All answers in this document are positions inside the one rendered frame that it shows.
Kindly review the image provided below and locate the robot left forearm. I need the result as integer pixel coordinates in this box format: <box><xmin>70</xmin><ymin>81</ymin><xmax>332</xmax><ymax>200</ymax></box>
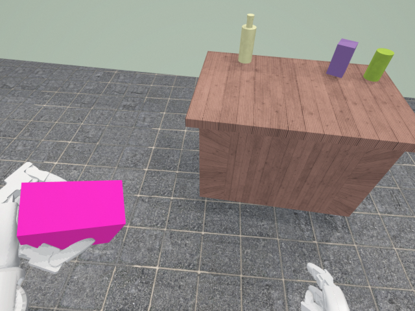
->
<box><xmin>0</xmin><ymin>267</ymin><xmax>29</xmax><ymax>311</ymax></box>

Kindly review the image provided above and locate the table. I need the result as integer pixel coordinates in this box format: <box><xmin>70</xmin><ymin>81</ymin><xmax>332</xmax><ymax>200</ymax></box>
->
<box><xmin>185</xmin><ymin>51</ymin><xmax>415</xmax><ymax>217</ymax></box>

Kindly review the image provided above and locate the sponge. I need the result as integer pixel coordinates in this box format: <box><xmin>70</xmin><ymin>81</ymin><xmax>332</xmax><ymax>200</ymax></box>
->
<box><xmin>17</xmin><ymin>180</ymin><xmax>126</xmax><ymax>249</ymax></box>

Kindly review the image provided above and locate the left robot hand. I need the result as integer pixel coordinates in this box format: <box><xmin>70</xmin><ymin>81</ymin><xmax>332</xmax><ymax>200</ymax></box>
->
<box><xmin>0</xmin><ymin>162</ymin><xmax>95</xmax><ymax>274</ymax></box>

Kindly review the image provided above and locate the right robot hand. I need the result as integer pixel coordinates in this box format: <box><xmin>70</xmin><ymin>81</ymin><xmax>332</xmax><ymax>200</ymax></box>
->
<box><xmin>301</xmin><ymin>262</ymin><xmax>350</xmax><ymax>311</ymax></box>

